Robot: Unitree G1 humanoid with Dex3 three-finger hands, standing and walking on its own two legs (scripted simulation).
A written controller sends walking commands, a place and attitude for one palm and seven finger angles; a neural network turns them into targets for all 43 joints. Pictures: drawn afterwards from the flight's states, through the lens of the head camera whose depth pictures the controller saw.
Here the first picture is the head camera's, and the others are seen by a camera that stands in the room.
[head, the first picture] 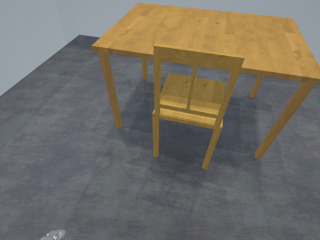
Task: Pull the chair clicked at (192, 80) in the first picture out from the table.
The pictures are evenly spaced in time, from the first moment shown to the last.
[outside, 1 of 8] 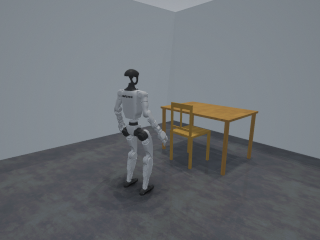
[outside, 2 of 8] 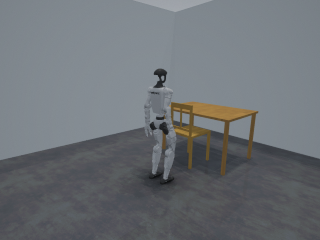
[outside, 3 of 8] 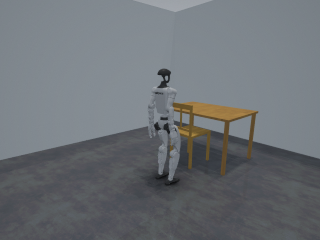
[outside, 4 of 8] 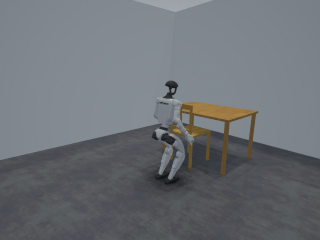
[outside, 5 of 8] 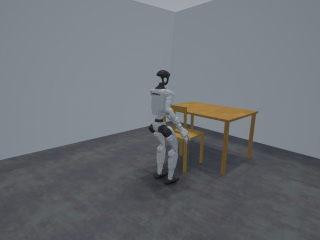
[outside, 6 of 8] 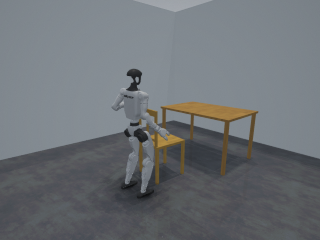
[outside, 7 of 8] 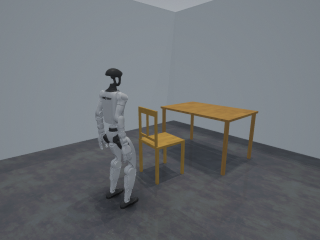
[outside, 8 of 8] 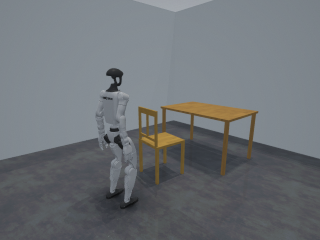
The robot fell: no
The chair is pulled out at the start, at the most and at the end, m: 0.00 0.55 0.55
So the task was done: yes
